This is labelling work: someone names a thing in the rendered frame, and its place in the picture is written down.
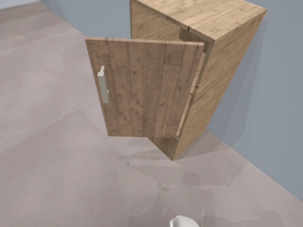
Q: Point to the cupboard door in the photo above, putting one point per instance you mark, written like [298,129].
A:
[149,82]

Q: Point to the handle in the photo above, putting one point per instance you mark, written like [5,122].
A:
[102,85]

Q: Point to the right robot thigh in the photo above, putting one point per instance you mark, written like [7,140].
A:
[182,222]

